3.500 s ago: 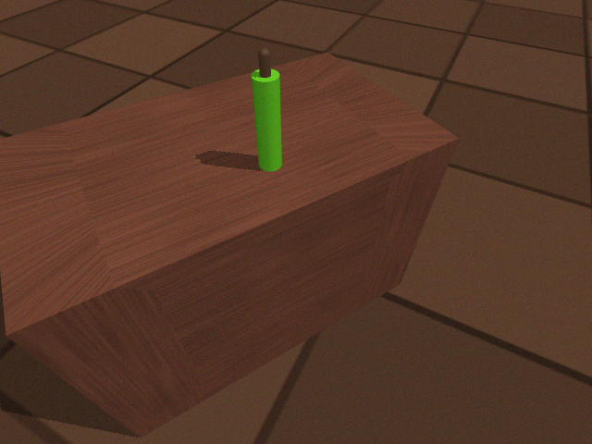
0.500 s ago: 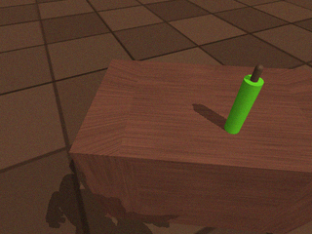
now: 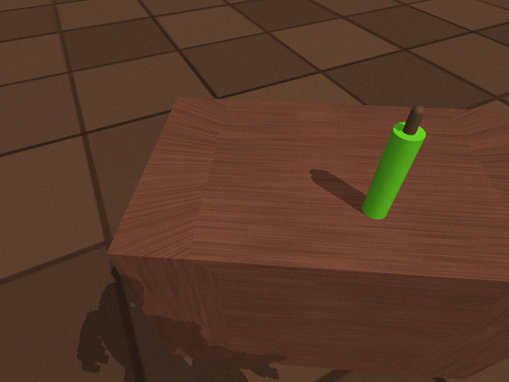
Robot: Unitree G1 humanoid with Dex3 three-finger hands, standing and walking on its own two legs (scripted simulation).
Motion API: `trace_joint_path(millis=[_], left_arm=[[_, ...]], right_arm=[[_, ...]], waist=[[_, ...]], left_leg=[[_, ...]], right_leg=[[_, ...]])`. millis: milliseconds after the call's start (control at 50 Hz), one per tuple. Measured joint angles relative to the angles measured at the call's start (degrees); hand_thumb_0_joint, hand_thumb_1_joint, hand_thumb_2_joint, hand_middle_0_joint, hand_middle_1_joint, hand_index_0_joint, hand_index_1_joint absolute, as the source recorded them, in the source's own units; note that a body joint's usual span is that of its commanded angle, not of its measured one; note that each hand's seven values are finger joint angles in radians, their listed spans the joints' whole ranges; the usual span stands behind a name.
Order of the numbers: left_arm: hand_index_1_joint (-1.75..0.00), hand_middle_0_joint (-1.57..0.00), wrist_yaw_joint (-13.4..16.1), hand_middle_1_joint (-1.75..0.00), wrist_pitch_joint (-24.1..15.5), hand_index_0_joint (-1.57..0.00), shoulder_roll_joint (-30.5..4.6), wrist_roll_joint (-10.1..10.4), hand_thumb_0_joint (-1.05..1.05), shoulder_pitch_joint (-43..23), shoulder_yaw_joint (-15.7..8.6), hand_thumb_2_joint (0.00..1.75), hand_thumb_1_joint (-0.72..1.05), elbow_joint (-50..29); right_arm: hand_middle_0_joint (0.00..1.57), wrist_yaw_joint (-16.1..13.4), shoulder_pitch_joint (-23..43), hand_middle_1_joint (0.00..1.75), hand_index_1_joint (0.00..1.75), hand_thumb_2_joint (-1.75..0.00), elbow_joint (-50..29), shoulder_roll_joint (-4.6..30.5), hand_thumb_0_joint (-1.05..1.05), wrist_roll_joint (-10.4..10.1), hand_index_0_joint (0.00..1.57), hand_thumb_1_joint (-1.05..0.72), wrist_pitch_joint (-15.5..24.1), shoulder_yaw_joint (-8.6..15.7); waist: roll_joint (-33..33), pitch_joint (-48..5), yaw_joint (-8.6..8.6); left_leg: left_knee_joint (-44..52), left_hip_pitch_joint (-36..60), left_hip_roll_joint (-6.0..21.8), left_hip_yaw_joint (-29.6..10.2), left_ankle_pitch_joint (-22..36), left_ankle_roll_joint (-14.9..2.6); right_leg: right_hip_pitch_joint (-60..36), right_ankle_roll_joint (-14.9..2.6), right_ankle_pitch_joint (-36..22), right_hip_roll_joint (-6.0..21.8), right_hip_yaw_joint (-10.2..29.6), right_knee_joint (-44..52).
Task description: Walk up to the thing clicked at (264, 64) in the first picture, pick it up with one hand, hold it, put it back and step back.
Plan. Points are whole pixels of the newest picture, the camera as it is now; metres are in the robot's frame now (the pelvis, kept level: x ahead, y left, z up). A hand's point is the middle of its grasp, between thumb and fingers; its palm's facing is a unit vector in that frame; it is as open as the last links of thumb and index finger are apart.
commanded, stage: walk up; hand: right
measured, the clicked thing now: (393, 166) +0.51 -0.25 +0.05
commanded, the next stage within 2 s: stand in 0.06 s
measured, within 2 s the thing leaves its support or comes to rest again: neither
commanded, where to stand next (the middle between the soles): +0.06 -0.01 m, yaw -3 degrees
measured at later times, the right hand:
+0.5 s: hand out of the picture +0.09 -0.26 -0.16, palm faces -0.01 +0.94 -0.34, open 7.4 cm
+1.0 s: hand out of the picture +0.08 -0.27 -0.16, palm faces +0.00 +0.94 -0.34, open 7.4 cm
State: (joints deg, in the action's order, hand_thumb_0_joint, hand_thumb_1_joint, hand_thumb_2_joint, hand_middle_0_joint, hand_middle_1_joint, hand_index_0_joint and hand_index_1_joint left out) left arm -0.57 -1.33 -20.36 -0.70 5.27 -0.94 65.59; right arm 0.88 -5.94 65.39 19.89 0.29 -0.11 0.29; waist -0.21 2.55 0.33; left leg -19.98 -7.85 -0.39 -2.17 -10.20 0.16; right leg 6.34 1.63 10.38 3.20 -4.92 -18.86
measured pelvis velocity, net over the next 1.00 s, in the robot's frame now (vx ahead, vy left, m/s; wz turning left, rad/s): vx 0.01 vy -0.02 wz -0.02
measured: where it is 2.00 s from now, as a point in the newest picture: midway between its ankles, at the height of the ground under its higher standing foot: outside the picture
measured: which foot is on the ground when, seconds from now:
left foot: down 0.00-1.00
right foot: down 0.00-1.00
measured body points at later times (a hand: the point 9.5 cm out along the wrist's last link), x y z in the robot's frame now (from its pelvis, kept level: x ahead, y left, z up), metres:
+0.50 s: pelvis +0.01 -0.01 +0.00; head +0.02 -0.01 +0.45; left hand +0.09 +0.29 -0.13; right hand +0.09 -0.31 -0.13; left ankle +0.01 +0.12 -0.75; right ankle +0.00 -0.13 -0.75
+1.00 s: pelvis +0.01 -0.02 +0.00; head +0.02 -0.02 +0.45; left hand +0.10 +0.28 -0.13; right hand +0.08 -0.32 -0.13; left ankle +0.01 +0.12 -0.75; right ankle +0.00 -0.13 -0.75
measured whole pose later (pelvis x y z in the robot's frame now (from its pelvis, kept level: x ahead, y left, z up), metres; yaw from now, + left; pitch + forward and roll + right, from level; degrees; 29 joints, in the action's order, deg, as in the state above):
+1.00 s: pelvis +0.01 -0.02 +0.00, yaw -1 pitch -2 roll +0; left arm -0.3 -0.9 -20.0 -0.4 5.9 -0.2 65.2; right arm 0.3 -5.2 65.6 20.1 0.3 0.4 -0.5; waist -0.2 2.5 -0.1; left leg -17.5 -5.6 1.4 -1.4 -10.3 1.7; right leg 5.1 0.3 10.6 1.4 -4.1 -17.5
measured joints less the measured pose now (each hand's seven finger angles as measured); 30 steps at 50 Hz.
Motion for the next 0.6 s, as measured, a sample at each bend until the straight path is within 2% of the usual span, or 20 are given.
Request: trace_joint_path(millis=[600], left_arm=[[-0.3,-0.2,0.2,-0.3,0.3,-0.2,0.4,0.3,0.0,0.4,0.9,0.9,0.91,0.0]], right_arm=[[0.2,-0.4,1.6,0.3,0.3,-0.9,0.4,0.2,0.01,-0.1,0.21,-0.9,0.7,-0.5]], waist=[[0.1,-0.1,-0.24]], left_leg=[[2.3,1.7,1.1,0.4,0.1,1.0]], right_leg=[[-0.8,-0.85,0.3,-1.0,0.4,1.1]])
